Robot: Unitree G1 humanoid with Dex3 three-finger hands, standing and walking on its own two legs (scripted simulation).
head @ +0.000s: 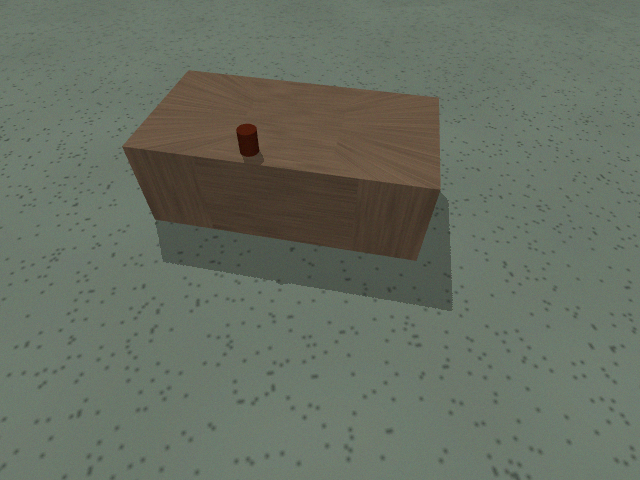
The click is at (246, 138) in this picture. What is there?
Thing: squat round
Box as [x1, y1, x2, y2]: [236, 124, 258, 156]
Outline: 242,124 238,126 236,129 241,154 246,156 254,155 258,152 256,128 251,124
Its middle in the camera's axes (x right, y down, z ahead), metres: -0.25 -0.36 +1.37
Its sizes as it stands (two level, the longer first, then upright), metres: 0.070 0.070 0.091
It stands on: a support 0.39 m high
